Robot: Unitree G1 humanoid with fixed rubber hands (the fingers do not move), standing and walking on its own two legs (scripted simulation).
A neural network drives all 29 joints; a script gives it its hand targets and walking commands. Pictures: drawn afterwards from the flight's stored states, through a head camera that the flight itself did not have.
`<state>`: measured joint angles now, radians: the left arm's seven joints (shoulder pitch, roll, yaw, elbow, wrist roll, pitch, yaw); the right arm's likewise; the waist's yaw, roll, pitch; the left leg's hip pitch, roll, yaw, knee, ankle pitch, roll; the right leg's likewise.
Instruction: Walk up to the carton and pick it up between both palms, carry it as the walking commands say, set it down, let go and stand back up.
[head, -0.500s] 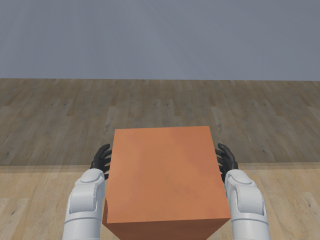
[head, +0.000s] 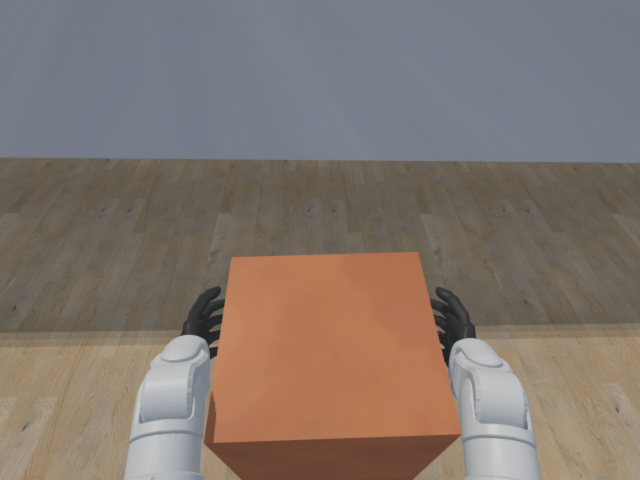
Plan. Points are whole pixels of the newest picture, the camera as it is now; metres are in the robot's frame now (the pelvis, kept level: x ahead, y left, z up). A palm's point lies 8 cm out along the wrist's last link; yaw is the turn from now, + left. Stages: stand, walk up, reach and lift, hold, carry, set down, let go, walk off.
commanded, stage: hold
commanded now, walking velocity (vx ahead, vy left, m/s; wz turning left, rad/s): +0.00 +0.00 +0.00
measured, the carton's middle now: (327, 378) +0.26 -0.01 -0.03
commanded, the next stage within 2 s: carry in 0.48 s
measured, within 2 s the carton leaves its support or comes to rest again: neither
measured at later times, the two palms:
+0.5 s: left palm (199, 343) +0.27 +0.16 +0.03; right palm (461, 347) +0.27 -0.17 +0.04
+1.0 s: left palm (142, 368) +0.22 +0.20 +0.08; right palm (438, 349) +0.24 -0.13 +0.08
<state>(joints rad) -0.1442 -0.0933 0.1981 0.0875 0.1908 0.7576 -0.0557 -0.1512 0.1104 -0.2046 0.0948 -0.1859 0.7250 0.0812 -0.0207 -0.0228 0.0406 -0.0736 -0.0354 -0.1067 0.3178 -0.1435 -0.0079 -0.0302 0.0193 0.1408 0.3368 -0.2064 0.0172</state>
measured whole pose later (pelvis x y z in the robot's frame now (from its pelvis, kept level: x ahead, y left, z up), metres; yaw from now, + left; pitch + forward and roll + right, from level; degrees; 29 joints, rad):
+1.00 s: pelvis +0.00 +0.02 -0.02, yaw +3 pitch +3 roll +0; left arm 0.02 -0.11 0.11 -0.48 -0.01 1.17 0.10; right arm 0.00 0.13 -0.14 -0.46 -0.01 1.13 -0.10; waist 0.01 0.00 -0.17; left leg -0.39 -0.03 0.04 0.58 -0.25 0.04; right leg -0.34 -0.05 0.04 0.60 -0.32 0.06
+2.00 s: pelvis -0.03 -0.01 -0.02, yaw +3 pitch +3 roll +0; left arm -0.02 -0.12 0.13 -0.42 0.00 1.18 0.11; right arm -0.04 0.13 -0.16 -0.41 0.00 1.16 -0.11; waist 0.00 0.01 -0.14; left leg -0.40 0.03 0.02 0.53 -0.18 -0.01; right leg -0.35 -0.01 -0.01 0.57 -0.27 0.00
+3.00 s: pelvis -0.03 -0.01 -0.01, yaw +3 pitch +3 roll +0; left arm -0.08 -0.12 0.16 -0.21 0.05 0.99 0.05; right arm -0.07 0.12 -0.18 -0.21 -0.04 0.96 -0.07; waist -0.01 0.01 -0.11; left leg -0.39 0.04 0.03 0.51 -0.17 -0.02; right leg -0.34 -0.02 -0.03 0.55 -0.26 0.00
